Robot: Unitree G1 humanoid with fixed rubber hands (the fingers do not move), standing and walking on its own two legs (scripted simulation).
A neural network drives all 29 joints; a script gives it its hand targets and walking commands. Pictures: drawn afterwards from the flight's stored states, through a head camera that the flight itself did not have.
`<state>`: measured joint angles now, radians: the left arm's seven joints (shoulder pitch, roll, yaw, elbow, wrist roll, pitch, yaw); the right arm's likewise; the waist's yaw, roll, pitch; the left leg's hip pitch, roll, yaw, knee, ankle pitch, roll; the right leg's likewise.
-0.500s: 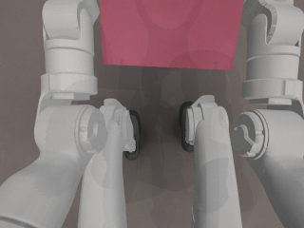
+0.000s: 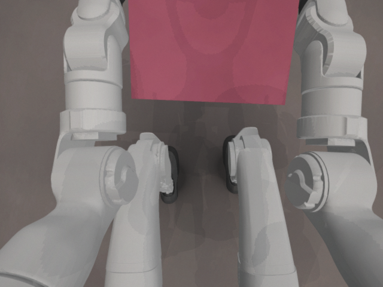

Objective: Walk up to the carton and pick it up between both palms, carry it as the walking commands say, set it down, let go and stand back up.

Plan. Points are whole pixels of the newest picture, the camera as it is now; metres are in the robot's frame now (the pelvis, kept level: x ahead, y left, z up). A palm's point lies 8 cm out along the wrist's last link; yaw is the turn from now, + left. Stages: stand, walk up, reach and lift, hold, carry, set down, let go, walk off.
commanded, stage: reach and lift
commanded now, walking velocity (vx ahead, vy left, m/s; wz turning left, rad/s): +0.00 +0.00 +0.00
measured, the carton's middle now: (209, 33) +0.52 -0.03 -0.12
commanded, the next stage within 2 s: none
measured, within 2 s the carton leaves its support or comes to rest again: neither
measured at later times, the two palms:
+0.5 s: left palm out of the picture +0.53 +0.12 +0.03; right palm out of the picture +0.51 -0.17 +0.02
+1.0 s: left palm out of the picture +0.50 +0.11 +0.10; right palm out of the picture +0.48 -0.18 +0.10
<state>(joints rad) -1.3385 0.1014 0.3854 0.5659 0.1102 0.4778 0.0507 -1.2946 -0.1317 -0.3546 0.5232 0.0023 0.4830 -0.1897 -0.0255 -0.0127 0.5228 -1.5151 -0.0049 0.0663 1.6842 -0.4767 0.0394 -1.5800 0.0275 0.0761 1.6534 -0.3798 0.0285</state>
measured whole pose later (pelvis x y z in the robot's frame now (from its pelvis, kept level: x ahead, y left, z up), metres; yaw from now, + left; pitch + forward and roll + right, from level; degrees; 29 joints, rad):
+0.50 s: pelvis +0.00 +0.00 +0.06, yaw -1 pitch +13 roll +2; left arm -1.23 0.06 0.38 0.52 0.13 0.47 0.04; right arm -1.19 -0.09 -0.35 0.48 -0.01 0.48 -0.19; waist -0.03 -0.01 0.52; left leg -1.28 -0.01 0.07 1.47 -0.42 0.04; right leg -1.34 0.03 0.08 1.44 -0.33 0.03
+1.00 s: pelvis +0.01 +0.00 +0.12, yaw -2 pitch +8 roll +2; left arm -1.05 0.00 0.38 0.45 0.15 0.45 0.02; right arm -1.02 -0.02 -0.35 0.41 -0.04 0.47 -0.17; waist -0.03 -0.01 0.50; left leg -0.98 -0.01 0.07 1.20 -0.35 0.03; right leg -1.05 0.03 0.09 1.18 -0.27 0.03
